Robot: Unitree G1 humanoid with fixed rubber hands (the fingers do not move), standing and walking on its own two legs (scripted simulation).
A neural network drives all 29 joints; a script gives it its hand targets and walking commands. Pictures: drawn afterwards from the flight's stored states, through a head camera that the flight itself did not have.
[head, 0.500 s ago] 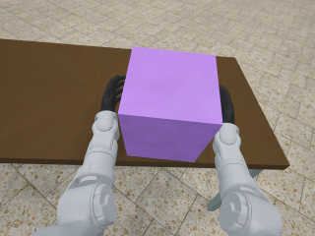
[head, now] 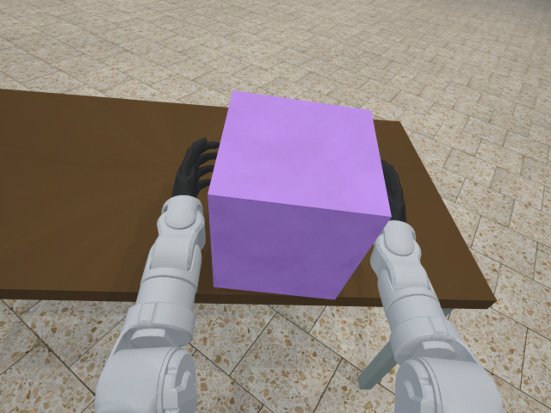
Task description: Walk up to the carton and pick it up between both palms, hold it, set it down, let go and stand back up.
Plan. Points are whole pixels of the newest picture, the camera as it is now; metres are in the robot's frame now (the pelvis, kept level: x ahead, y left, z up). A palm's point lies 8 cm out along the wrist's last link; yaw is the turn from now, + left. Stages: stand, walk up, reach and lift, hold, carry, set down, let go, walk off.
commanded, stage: reach and lift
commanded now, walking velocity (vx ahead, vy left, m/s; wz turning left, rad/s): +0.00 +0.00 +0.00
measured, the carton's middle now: (287, 203) +0.41 -0.01 +0.10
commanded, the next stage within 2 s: hold in 1.60 s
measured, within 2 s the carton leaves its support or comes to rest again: neither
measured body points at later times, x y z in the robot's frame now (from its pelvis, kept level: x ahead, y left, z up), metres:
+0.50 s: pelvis -0.01 +0.01 +0.00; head -0.03 +0.06 +0.44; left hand +0.38 +0.15 +0.16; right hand +0.36 -0.15 +0.16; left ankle +0.02 +0.13 -0.75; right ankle -0.01 -0.11 -0.75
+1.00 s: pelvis -0.03 +0.01 +0.00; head -0.05 +0.06 +0.44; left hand +0.38 +0.15 +0.21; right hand +0.36 -0.15 +0.21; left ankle +0.02 +0.13 -0.75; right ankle -0.01 -0.11 -0.75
